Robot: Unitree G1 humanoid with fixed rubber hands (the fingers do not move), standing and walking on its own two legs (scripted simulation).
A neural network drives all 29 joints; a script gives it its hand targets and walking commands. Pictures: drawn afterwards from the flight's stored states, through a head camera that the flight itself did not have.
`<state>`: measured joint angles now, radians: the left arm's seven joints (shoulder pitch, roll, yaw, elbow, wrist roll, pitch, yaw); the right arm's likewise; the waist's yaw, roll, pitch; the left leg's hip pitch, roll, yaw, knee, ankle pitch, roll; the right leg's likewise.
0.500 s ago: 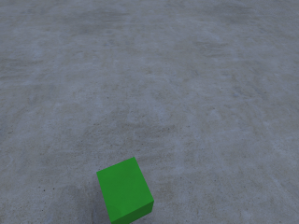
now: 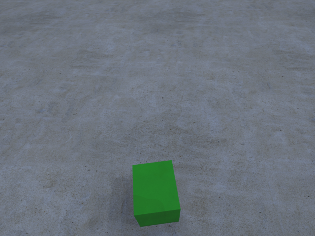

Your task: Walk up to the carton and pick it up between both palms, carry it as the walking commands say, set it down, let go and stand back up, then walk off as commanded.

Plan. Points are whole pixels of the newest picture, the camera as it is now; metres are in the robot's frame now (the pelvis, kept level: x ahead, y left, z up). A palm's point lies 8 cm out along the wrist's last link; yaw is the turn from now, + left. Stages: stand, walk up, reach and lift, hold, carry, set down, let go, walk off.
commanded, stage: walk up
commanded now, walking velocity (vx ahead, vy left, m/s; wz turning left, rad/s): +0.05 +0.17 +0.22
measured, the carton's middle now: (156, 193) +0.45 +0.07 -0.65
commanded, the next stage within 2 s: none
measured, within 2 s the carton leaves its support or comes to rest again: neither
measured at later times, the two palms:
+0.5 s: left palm out of the picture +0.05 +0.33 -0.15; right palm out of the picture +0.08 -0.14 -0.13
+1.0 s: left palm out of the picture +0.07 +0.32 -0.15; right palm out of the picture +0.04 -0.18 -0.15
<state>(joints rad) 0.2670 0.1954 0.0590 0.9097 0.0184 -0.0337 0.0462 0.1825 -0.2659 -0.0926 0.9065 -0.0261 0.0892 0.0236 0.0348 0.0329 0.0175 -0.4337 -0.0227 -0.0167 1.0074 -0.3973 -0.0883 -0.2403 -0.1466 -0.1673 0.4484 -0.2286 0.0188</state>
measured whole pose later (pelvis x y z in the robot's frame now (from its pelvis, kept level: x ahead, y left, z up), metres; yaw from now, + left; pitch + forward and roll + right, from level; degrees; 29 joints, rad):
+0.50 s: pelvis +0.04 +0.09 +0.00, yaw +3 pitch +0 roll -1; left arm 0.23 0.19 0.06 1.02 0.01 0.04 0.01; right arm 0.24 -0.16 0.00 1.02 -0.01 -0.03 -0.03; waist 0.01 -0.04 0.06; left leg -0.06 0.02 0.08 0.37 -0.30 0.02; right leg -0.35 -0.04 -0.07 0.67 -0.32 0.02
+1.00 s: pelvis +0.06 +0.07 -0.01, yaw +3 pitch -1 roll -1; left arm 0.22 0.21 0.07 1.08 0.01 0.04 0.03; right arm 0.31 -0.19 -0.03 1.09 -0.04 -0.01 -0.06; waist -0.02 0.00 0.05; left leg -0.05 0.07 0.07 0.45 -0.37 -0.04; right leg -0.28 -0.02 -0.09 0.57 -0.29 0.02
